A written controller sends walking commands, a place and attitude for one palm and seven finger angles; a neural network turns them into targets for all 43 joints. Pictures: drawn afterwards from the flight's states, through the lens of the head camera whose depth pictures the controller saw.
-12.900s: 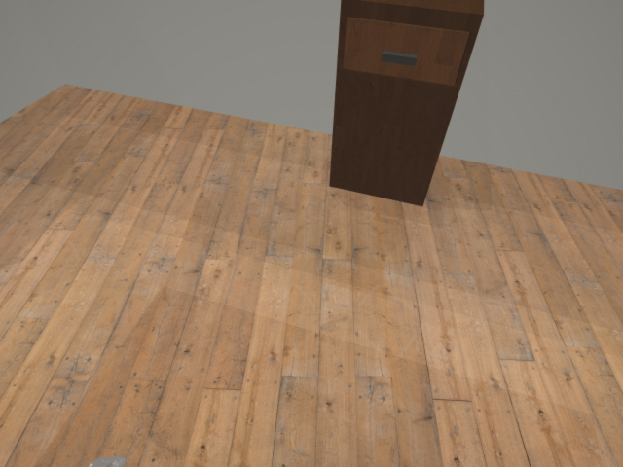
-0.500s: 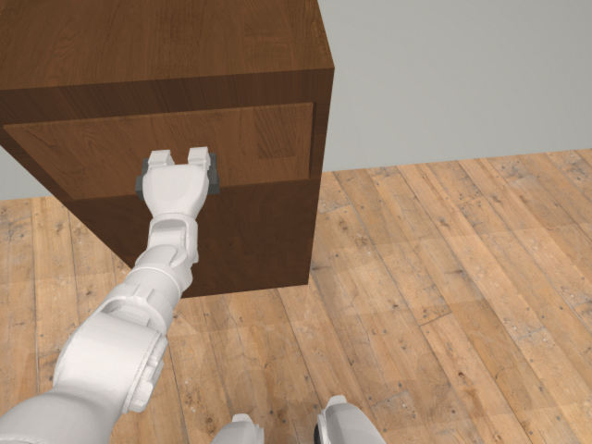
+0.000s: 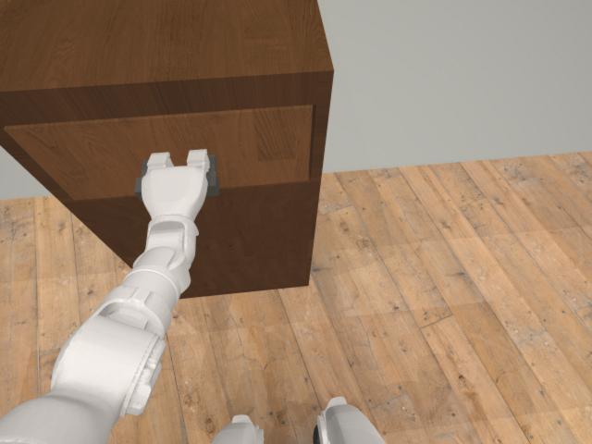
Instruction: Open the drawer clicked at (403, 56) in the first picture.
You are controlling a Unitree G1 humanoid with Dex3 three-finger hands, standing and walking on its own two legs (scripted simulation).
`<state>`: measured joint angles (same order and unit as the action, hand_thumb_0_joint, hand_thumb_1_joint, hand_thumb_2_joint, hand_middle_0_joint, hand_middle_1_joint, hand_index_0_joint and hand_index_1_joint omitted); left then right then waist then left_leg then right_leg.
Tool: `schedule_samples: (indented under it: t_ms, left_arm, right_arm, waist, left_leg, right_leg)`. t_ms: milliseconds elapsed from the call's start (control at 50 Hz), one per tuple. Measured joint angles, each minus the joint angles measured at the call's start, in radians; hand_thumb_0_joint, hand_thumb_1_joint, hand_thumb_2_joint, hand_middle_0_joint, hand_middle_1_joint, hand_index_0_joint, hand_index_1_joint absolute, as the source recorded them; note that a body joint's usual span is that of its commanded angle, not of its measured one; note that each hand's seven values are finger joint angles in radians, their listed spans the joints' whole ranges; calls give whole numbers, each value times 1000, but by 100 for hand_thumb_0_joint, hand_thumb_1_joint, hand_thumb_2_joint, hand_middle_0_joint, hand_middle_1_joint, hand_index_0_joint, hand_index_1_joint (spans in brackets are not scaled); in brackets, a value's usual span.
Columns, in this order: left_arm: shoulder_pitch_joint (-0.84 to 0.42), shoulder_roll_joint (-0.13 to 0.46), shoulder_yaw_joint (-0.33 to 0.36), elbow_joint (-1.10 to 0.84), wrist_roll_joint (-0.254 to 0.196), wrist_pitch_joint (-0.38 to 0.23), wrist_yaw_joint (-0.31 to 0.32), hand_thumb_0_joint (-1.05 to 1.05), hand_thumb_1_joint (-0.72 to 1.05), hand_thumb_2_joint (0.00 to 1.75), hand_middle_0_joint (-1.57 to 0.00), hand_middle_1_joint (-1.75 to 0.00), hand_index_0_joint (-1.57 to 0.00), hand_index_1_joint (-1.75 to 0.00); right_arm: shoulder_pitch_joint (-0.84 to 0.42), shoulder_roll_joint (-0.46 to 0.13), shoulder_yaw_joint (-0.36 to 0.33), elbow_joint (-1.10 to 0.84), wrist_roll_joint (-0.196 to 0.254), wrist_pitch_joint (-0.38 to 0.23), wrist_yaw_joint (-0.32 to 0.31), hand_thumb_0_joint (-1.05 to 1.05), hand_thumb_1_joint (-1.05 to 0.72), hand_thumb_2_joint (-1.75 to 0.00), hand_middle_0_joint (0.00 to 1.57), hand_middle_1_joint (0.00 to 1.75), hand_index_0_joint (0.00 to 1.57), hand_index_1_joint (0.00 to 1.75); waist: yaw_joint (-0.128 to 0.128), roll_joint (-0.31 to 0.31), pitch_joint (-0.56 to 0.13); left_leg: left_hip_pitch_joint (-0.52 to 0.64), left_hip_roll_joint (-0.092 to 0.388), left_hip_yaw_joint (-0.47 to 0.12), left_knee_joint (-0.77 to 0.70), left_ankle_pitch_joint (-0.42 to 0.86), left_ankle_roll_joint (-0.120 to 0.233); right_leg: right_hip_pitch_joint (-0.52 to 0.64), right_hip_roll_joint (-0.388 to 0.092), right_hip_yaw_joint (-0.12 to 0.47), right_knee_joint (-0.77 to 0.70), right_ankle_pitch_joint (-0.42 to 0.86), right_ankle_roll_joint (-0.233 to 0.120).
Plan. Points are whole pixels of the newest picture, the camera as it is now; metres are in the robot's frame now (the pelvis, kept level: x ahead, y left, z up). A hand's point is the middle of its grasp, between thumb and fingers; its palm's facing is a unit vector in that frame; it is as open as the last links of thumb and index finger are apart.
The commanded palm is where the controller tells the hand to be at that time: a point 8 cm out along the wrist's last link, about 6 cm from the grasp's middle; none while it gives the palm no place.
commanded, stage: close the thumb around the handle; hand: left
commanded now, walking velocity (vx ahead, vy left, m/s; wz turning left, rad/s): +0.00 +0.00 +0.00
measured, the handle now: (179, 174) +0.52 +0.15 -0.01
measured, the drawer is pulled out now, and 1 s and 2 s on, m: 0.00 0.03 0.16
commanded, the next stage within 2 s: pull the drawer open in 0.36 s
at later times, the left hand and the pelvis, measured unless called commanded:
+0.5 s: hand (184, 206) +0.47 +0.15 -0.03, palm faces -0.03 +0.00 -1.00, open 5.9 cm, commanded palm +0.45 +0.15 +0.03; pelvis +0.00 +0.01 +0.00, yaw +0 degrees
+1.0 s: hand (183, 224) +0.44 +0.15 -0.03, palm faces -0.01 -0.03 -1.00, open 5.9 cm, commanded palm +0.42 +0.15 +0.03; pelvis +0.02 +0.01 +0.01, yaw -1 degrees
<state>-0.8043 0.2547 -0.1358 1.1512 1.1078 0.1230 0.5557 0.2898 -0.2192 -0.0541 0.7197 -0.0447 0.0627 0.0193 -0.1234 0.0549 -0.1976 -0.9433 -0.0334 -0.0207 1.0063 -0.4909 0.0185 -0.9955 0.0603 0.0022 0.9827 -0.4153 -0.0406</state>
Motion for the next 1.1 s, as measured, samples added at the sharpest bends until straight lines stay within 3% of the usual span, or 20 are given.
schedule_samples:
  t_ms: [260,500,660,940,1100]
  left_arm:
    - [-13,22,14,3,1,-17,-13,0,66,80,-40,-133,-40,-132]
    - [-24,11,5,19,-1,-2,11,0,66,82,-38,-135,-38,-134]
    - [6,11,6,-16,-7,7,-6,0,67,79,-37,-135,-38,-135]
    - [234,-53,-35,-232,0,12,1,2,67,76,-35,-135,-41,-135]
    - [156,-75,-53,-119,32,5,45,0,66,81,-38,-135,-39,-135]
  right_arm:
    - [16,-8,1,-6,2,-10,-4,0,-91,-89,20,30,20,30]
    - [21,-7,5,5,3,-5,-2,0,-91,-89,20,30,20,30]
    - [20,-2,7,-11,7,4,-1,0,-91,-89,20,30,20,30]
    - [11,9,-15,-22,12,35,18,1,-91,-89,20,30,20,30]
    - [-60,15,-10,-8,2,27,2,0,-91,-89,20,30,20,30]
  waist:
    - [-9,0,0]
    - [-13,1,3]
    - [-10,-2,3]
    - [50,-1,-13]
    - [53,-13,-13]
  left_leg:
    - [-16,1,5,8,-2,4]
    - [-19,-2,6,9,0,10]
    - [1,2,21,-6,0,15]
    - [108,9,31,-67,-10,17]
    - [88,-3,1,-41,-12,11]
  right_leg:
    - [-17,1,4,5,1,4]
    - [-16,-2,6,1,5,10]
    - [-1,3,20,-13,10,15]
    - [101,10,35,-70,-1,17]
    - [92,-4,4,-46,-12,10]
